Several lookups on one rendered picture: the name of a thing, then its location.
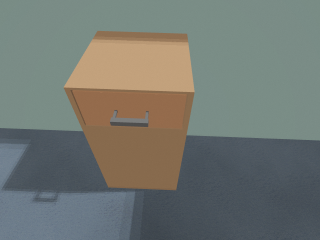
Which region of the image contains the drawer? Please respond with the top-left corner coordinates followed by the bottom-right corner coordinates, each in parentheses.
top-left (72, 90), bottom-right (187, 129)

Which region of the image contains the cabinet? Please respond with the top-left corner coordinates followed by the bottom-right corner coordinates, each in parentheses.
top-left (63, 31), bottom-right (195, 191)

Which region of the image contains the handle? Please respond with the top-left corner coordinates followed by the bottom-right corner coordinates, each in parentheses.
top-left (110, 110), bottom-right (149, 127)

